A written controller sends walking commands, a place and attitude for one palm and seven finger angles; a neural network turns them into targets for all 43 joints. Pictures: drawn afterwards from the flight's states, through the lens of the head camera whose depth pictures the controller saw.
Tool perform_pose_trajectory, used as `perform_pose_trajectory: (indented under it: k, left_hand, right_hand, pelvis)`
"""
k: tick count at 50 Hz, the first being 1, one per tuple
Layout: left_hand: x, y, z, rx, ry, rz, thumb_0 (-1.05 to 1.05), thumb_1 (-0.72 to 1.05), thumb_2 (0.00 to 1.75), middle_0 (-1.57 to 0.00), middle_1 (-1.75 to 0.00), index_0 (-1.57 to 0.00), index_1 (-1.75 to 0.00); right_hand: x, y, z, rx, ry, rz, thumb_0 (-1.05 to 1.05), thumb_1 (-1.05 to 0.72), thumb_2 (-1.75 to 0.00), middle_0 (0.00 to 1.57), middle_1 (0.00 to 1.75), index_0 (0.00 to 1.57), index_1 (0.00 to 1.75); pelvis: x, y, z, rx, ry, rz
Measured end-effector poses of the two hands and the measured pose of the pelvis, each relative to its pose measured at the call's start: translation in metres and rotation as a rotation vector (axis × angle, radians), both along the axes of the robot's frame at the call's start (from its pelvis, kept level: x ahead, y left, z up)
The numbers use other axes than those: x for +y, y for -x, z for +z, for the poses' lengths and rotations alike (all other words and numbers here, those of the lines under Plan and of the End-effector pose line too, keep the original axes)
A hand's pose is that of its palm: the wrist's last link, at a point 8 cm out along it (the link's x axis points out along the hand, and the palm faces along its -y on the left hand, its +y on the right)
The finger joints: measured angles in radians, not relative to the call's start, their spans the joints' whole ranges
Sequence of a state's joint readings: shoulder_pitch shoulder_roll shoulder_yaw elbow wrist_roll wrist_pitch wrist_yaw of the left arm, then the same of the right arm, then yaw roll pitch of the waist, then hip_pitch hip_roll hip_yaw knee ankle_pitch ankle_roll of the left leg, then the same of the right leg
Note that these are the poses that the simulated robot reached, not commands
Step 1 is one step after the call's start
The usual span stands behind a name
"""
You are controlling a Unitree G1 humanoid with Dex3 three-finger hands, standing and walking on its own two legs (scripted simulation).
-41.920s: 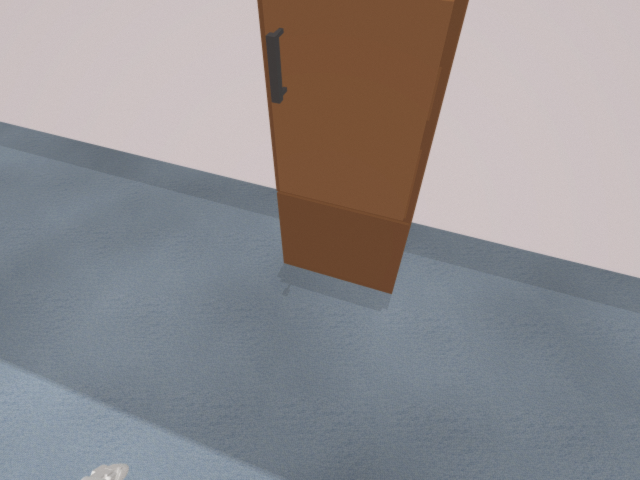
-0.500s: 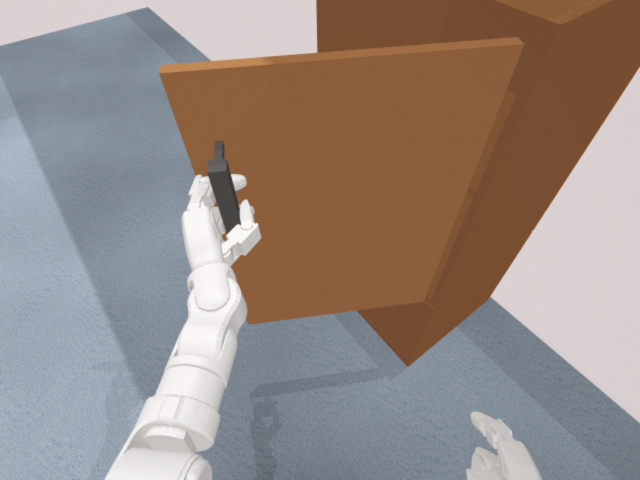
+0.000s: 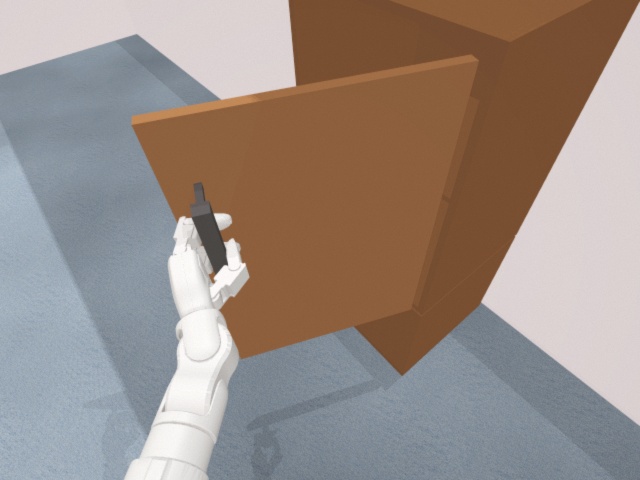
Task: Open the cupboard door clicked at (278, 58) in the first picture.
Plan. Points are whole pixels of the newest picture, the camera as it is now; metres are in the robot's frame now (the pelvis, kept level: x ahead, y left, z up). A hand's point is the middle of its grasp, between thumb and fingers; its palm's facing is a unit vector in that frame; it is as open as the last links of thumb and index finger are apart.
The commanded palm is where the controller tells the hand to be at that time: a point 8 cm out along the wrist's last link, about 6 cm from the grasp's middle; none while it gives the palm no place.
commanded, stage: pull the door open along its arc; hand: left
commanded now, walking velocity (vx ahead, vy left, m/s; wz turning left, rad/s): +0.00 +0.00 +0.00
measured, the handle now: (214, 239) +0.40 +0.16 +0.08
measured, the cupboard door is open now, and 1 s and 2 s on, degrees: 68 84 85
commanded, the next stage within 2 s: open thumb and fingers to let go in 0.28 s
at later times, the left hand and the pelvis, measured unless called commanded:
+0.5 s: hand (271, 328) +0.27 +0.07 +0.09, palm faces +0.31 -0.95 -0.02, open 6.2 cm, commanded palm +0.22 +0.10 +0.09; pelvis +0.01 -0.01 -0.01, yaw +3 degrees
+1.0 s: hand (271, 328) +0.27 +0.07 +0.09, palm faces +0.32 -0.95 +0.00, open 13.8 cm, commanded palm +0.22 +0.10 +0.09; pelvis -0.01 -0.01 +0.00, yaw +2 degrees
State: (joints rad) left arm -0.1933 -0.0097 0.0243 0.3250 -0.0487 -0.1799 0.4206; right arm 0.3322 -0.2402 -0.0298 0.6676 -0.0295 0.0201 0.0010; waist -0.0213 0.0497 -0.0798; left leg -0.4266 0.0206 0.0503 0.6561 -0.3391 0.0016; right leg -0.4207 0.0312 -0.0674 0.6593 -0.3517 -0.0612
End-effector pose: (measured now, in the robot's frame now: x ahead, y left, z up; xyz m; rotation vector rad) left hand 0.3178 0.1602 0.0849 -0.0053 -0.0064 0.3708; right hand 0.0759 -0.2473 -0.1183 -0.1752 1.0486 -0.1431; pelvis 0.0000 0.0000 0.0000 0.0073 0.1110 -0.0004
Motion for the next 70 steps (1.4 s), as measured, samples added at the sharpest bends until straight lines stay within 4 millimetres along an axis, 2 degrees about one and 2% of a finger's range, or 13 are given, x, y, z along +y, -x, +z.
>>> perform_pose_trajectory:
  k: [4,11,16,21,25,31,38,43,47,52,61,67,70]
  left_hand:
    - [-0.015,0.032,0.001,0.003,0.023,-0.03,0.01,0.72,0.74,-0.33,-1.34,-0.35,-1.33]
    - [-0.048,0.084,0.004,0.031,0.018,-0.127,0.02,0.67,0.71,-0.34,-1.33,-0.37,-1.34]
    - [-0.055,0.095,0.006,0.047,-0.009,-0.165,0.01,0.64,0.7,-0.36,-1.33,-0.39,-1.34]
    - [-0.054,0.09,0.006,0.049,-0.013,-0.111,0.01,0.64,0.74,-0.36,-1.31,-0.39,-1.34]
    - [-0.049,0.084,0.006,0.049,-0.013,-0.051,0.02,0.62,0.76,-0.37,-1.31,-0.39,-1.33]
    - [-0.046,0.087,0.008,0.039,-0.01,-0.025,0.02,0.47,0.71,-0.37,-1.3,-0.38,-1.31]
    - [-0.05,0.089,0.007,0.03,-0.017,-0.037,0.02,0.12,0.56,-0.33,-1.26,-0.34,-1.26]
    - [-0.054,0.087,0.005,0.028,-0.01,-0.053,0.01,-0.18,0.44,-0.32,-1.23,-0.32,-1.23]
    - [-0.053,0.086,0.005,0.023,-0.004,-0.046,0.0,-0.34,0.37,-0.3,-1.17,-0.3,-1.17]
    - [-0.048,0.086,0.005,0.016,-0.001,-0.038,0.0,-0.44,0.32,-0.27,-1.01,-0.28,-1.01]
    - [-0.049,0.084,0.005,0.013,-0.011,-0.088,-0.01,-0.5,0.3,-0.26,-0.66,-0.26,-0.66]
    - [-0.044,0.084,0.005,0.013,-0.022,-0.102,-0.01,-0.5,0.3,-0.33,-0.58,-0.31,-0.59]
    - [-0.037,0.087,0.004,0.002,-0.054,-0.237,-0.01,-0.5,0.3,-0.29,-0.51,-0.24,-0.54]
  right_hand:
    - [0.004,-0.027,0.01,-0.08,-0.009,0.015,0.02,-0.91,-0.9,0.2,0.3,0.2,0.3]
    - [0.026,-0.097,0.037,-0.277,-0.041,0.085,0.02,-0.91,-0.9,0.2,0.3,0.2,0.3]
    - [0.047,-0.139,0.055,-0.388,-0.085,0.154,0.01,-0.91,-0.9,0.2,0.3,0.2,0.3]
    - [0.06,-0.158,0.058,-0.414,-0.106,0.222,0.01,-0.9,-0.9,0.2,0.3,0.2,0.3]
    - [0.062,-0.154,0.049,-0.374,-0.108,0.242,0.01,-0.9,-0.89,0.2,0.3,0.2,0.3]
    - [0.051,-0.125,0.032,-0.285,-0.104,0.213,0.01,-0.9,-0.89,0.2,0.3,0.2,0.3]
    - [0.029,-0.087,0.016,-0.197,-0.065,0.161,0.01,-0.9,-0.89,0.2,0.3,0.2,0.3]
    - [0.02,-0.073,0.015,-0.186,-0.04,0.13,0.02,-0.9,-0.9,0.2,0.3,0.2,0.3]
    - [0.02,-0.073,0.019,-0.202,-0.031,0.123,0.02,-0.91,-0.9,0.2,0.3,0.2,0.3]
    - [0.028,-0.082,0.026,-0.237,-0.03,0.137,0.02,-0.91,-0.9,0.2,0.3,0.2,0.3]
    - [0.052,-0.105,0.037,-0.29,-0.055,0.177,0.02,-0.9,-0.9,0.2,0.3,0.2,0.3]
    - [0.066,-0.111,0.036,-0.288,-0.077,0.206,0.01,-0.9,-0.9,0.2,0.3,0.2,0.3]
    - [0.07,-0.108,0.035,-0.286,-0.082,0.218,0.01,-0.9,-0.89,0.2,0.3,0.2,0.3]
  pelvis:
    - [0.0,-0.004,0.002,-0.023,-0.002,-0.004]
    - [-0.001,-0.01,0.002,-0.064,0.0,0.001]
    - [-0.004,-0.011,0.0,-0.083,0.005,0.018]
    - [-0.007,-0.009,-0.004,-0.086,0.005,0.043]
    - [-0.01,-0.006,-0.005,-0.081,0.001,0.054]
    - [-0.013,-0.003,-0.005,-0.077,-0.005,0.057]
    - [-0.014,0.003,-0.005,-0.075,-0.004,0.055]
    - [-0.013,0.006,-0.004,-0.077,-0.003,0.049]
    - [-0.011,0.008,-0.003,-0.08,-0.001,0.044]
    - [-0.007,0.009,-0.002,-0.084,0.003,0.043]
    - [0.002,0.009,-0.003,-0.088,0.01,0.045]
    - [0.007,0.011,-0.005,-0.089,0.011,0.049]
    - [0.009,0.012,-0.005,-0.085,0.007,0.054]
